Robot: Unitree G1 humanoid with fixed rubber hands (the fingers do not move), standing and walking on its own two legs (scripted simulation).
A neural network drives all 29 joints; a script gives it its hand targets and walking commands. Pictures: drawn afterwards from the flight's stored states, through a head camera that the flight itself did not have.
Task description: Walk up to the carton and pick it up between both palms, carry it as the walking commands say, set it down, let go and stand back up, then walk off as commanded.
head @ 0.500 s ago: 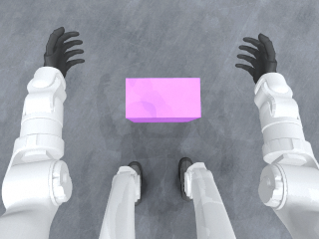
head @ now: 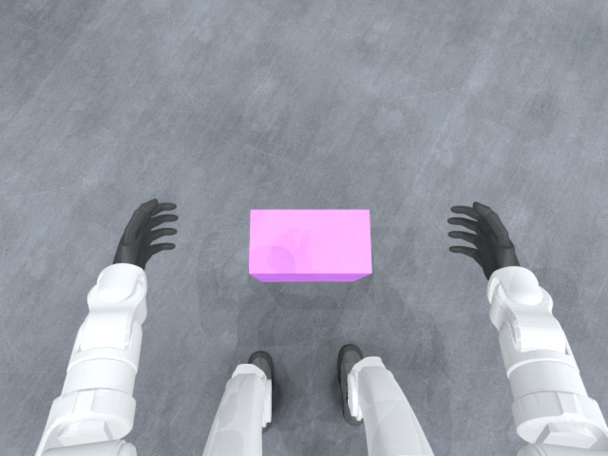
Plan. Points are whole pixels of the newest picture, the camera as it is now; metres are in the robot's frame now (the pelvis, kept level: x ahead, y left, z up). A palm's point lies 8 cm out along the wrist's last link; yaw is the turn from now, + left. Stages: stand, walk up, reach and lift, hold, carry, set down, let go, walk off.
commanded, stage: let go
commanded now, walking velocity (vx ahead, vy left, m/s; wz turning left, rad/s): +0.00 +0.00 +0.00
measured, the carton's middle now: (308, 250) +0.43 -0.01 -0.56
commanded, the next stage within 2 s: stand in 0.90 s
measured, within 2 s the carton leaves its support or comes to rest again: neither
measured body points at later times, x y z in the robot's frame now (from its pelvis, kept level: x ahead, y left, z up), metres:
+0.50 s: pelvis +0.05 +0.00 +0.07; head +0.08 +0.01 +0.52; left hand +0.22 +0.23 -0.01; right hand +0.21 -0.23 -0.01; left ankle +0.03 +0.13 -0.67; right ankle +0.04 -0.12 -0.67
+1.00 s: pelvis +0.05 +0.00 +0.07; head +0.05 +0.00 +0.52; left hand +0.21 +0.26 -0.02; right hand +0.21 -0.25 -0.02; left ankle +0.03 +0.13 -0.67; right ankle +0.04 -0.12 -0.67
